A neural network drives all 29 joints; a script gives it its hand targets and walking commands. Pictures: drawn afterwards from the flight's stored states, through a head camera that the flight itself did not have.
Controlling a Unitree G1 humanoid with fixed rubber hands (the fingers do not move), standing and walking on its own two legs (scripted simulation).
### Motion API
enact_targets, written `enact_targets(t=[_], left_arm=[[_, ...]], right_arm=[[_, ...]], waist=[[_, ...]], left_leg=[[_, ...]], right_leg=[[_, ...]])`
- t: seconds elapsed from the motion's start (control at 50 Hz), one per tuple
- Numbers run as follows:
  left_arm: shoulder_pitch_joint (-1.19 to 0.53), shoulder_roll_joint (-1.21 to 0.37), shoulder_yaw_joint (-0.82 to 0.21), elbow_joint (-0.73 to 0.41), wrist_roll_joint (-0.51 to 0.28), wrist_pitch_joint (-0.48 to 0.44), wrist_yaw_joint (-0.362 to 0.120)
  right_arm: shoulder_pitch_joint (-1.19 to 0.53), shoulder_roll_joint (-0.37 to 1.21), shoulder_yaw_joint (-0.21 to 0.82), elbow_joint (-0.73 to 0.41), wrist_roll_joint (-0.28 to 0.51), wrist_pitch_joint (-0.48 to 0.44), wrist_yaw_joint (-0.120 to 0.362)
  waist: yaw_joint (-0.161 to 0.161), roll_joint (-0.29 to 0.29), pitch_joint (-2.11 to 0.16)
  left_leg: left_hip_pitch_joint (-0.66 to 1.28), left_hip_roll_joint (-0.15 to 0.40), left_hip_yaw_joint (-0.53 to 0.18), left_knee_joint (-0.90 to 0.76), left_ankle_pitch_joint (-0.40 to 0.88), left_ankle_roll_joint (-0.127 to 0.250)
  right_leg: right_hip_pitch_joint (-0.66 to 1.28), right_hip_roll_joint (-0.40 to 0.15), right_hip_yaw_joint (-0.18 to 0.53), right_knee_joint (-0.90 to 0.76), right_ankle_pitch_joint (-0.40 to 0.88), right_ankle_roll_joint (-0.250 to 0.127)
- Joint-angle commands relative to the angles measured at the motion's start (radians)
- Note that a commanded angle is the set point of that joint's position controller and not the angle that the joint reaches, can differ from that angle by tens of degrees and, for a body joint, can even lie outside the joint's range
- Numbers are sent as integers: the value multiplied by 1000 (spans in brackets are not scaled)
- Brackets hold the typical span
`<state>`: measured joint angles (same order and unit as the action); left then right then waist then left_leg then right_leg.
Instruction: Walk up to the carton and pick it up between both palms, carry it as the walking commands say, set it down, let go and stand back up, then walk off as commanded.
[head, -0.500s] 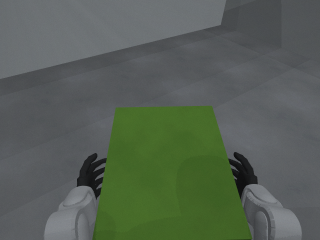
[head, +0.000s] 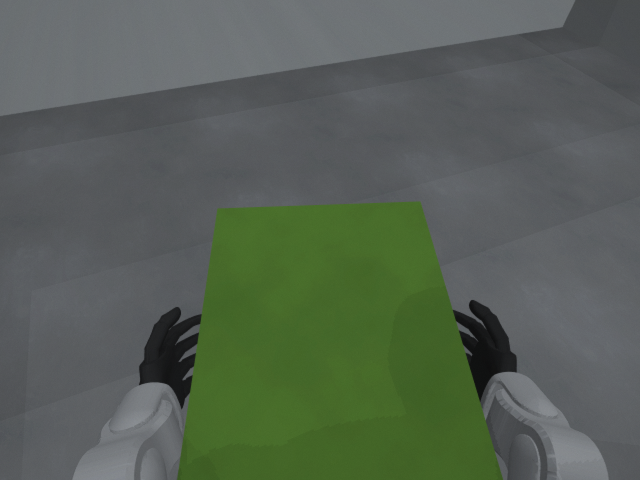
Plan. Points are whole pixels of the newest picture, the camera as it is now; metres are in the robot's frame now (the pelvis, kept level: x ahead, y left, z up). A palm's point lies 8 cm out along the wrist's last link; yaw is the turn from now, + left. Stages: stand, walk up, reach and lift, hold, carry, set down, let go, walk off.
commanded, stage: carry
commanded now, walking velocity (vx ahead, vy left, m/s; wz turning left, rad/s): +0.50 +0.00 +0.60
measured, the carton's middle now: (325, 365) +0.27 -0.01 +0.01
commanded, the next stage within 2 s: none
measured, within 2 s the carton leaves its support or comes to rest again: neither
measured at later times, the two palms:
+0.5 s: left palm (122, 239) +0.40 +0.24 +0.10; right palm (357, 176) +0.53 -0.07 +0.09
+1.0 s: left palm (33, 156) +0.60 +0.43 +0.07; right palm (223, 85) +0.78 +0.15 +0.10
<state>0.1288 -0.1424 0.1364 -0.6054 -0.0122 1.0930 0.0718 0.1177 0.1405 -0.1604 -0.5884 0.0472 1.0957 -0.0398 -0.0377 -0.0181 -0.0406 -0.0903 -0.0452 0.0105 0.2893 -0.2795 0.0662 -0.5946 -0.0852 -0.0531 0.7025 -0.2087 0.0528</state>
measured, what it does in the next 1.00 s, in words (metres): walks ahead, turning left: right foot, then left foot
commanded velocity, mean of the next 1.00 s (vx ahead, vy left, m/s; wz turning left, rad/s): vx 0.39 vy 0.00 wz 0.47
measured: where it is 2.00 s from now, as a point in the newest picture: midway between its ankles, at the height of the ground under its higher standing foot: (235, 351)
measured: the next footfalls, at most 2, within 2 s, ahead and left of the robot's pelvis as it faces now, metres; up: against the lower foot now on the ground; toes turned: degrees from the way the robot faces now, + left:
right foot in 0.10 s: +0.22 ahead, -0.12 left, +0.00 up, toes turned -1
left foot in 0.66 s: +0.47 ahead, +0.21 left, +0.00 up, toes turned +32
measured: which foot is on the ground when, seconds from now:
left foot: down 0.00-0.12, up 0.14-0.64, down 0.66-1.00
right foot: up 0.00-0.08, down 0.10-0.68, up 0.70-1.00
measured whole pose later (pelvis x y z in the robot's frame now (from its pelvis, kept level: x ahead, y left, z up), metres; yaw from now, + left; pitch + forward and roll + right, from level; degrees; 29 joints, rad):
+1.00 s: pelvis +0.50 +0.16 +0.01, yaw +32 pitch +3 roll -3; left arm 0.08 -0.13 0.13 -0.60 -0.01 1.09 0.07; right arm 0.09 0.14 -0.15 -0.60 0.02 1.07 -0.03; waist 0.02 -0.02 0.02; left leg -0.13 -0.04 0.01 0.28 -0.20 0.09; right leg -0.65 -0.10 -0.09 0.84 -0.19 0.09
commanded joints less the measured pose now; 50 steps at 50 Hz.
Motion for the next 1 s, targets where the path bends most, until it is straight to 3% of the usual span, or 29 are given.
enact_targets(t=[0.0, 0.04, 0.06, 0.08, 0.1, 0.12, 0.14, 0.16, 0.18, 0.2, 0.22, 0.3, 0.42, 0.52, 0.58, 0.62, 0.64, 0.66, 0.68, 0.7, 0.72, 0.74, 0.76, 0.78, 0.8, 0.86, 0.88, 0.98], left_arm=[[-372, -698, -787, -146, -203, -11, -61], [-373, -664, -777, -141, -205, 1, -61], [-362, -651, -767, -126, -206, 7, -61], [-338, -636, -750, -102, -201, 13, -60], [-318, -612, -727, -86, -189, 14, -58], [-326, -580, -703, -61, -177, 14, -54], [-341, -600, -698, -69, -188, 15, -52], [-379, -629, -690, -68, -188, 17, -58], [-420, -659, -697, -72, -198, 19, -68], [-451, -687, -713, -77, -209, 19, -78], [-477, -709, -724, -72, -221, 17, -87], [-481, -695, -737, -57, -252, 12, -110], [-454, -626, -711, -58, -256, 24, -116], [-462, -610, -704, -83, -243, 35, -109], [-455, -608, -708, -97, -226, 42, -100], [-447, -610, -709, -116, -205, 47, -94], [-467, -594, -704, -121, -197, 48, -90], [-445, -589, -699, -106, -182, 51, -88], [-413, -625, -717, -96, -191, 46, -88], [-384, -686, -732, -70, -197, 38, -90], [-399, -757, -753, -65, -212, 26, -98], [-439, -804, -770, -84, -220, 9, -102], [-440, -821, -777, -83, -215, -6, -105], [-450, -845, -790, -84, -217, -20, -106], [-438, -860, -799, -88, -216, -32, -104], [-406, -835, -820, -111, -227, -47, -91], [-401, -816, -825, -116, -229, -43, -88], [-435, -739, -834, -124, -243, -1, -83]], right_arm=[[-375, 646, 762, -140, 196, -5, 78], [-369, 621, 757, -138, 182, 7, 66], [-374, 612, 758, -135, 174, 14, 61], [-384, 597, 755, -125, 168, 24, 56], [-404, 577, 748, -118, 165, 33, 56], [-419, 552, 761, -118, 166, 43, 57], [-425, 576, 767, -89, 174, 50, 59], [-451, 615, 776, -79, 184, 54, 67], [-473, 652, 780, -65, 187, 53, 72], [-482, 681, 782, -63, 185, 47, 76], [-490, 702, 782, -65, 179, 39, 75], [-440, 714, 755, -28, 127, 27, 49], [-425, 681, 749, -31, 103, 38, 21], [-469, 689, 775, -61, 123, 53, 22], [-473, 697, 794, -75, 144, 60, 27], [-443, 692, 797, -62, 160, 59, 30], [-440, 689, 793, -59, 165, 59, 35], [-443, 675, 781, -30, 161, 59, 39], [-437, 686, 768, -20, 177, 52, 45], [-462, 719, 781, -63, 190, 42, 54], [-493, 767, 793, -92, 201, 28, 67], [-505, 808, 799, -91, 212, 14, 82], [-482, 817, 797, -78, 210, 3, 93], [-468, 823, 788, -75, 207, -11, 100], [-452, 818, 784, -84, 203, -23, 106], [-358, 760, 754, -84, 175, -37, 106], [-344, 732, 743, -88, 169, -36, 105], [-329, 646, 707, -99, 143, -11, 89]], waist=[[6, 156, -184], [6, 156, -181], [19, 133, -213], [50, 72, -286], [79, -34, -386], [46, -309, -349], [40, -198, -325], [41, -116, -283], [41, -38, -230], [42, -27, -202], [43, -52, -185], [44, -89, -148], [45, -142, -87], [47, -187, -42], [40, -208, -87], [14, -176, -243], [-24, -125, -277], [-20, 137, -254], [1, 296, -376], [17, 159, -405], [22, 65, -390], [20, 18, -352], [23, 31, -328], [26, 71, -313], [27, 93, -299], [28, 128, -291], [28, 144, -288], [27, 169, -221]], left_leg=[[162, 231, -134, 5, 677, 134], [122, 230, -118, 63, 672, 122], [30, 202, -68, 159, 666, 99], [-131, 148, 12, 344, 595, 59], [-330, 111, 58, 579, 309, 27], [-621, -30, 85, 843, -241, -11], [-627, 79, -45, 959, -194, -8], [-619, 121, -68, 984, -142, -15], [-614, 156, -66, 951, -90, -28], [-606, 165, -48, 894, -48, -42], [-594, 161, -15, 856, -21, -51], [-620, 149, 44, 716, 78, -59], [-676, 124, 124, 586, 207, -53], [-585, 93, 202, 407, 234, -34], [-445, 13, 280, 313, 161, -16], [-153, -78, 311, 234, 121, 29], [59, -44, 228, 155, 152, 67], [284, 233, -286, 85, 388, 190], [504, 362, -638, 43, 675, 302], [481, 391, -560, 96, 805, 279], [392, 385, -481, 105, 773, 240], [307, 369, -384, 100, 726, 207], [224, 333, -291, 68, 663, 176], [162, 299, -233, 28, 595, 157], [142, 287, -204, 3, 622, 156], [201, 270, -119, 17, 908, 137], [220, 261, -89, 23, 940, 127], [168, 239, -7, 48, 898, 93]], right_leg=[[43, 57, -62, -102, 48, -15], [145, 70, -86, -171, 31, -25], [316, 75, -100, -233, 27, -35], [594, 59, -97, -305, 32, -43], [843, -126, 89, -314, -95, -62], [921, -426, 591, -456, 21, -143], [810, -448, 563, -445, -19, -207], [692, -419, 475, -477, -110, -227], [603, -389, 381, -523, -211, -205], [565, -349, 286, -548, -253, -184], [540, -326, 201, -563, -209, -167], [571, -320, 44, -593, -78, -143], [695, -276, -138, -533, 188, -90], [726, -260, -271, -434, 440, -62], [769, -267, -318, -296, 806, -48], [730, -235, -331, 31, 895, -35], [539, -197, -325, 276, 718, -7], [104, -47, -263, 574, 66, 50], [-137, 87, -46, 774, -373, 59], [-161, 20, 86, 783, -360, 48], [-131, -20, 106, 726, -318, 38], [-108, -53, 95, 653, -279, 35], [-57, -76, 76, 562, -236, 37], [-10, -65, 38, 487, -192, 38], [1, -52, 13, 437, -171, 42], [-30, -24, -25, 288, -90, 46], [-40, -16, -35, 247, -46, 44], [-8, 10, -73, 104, 83, 30]])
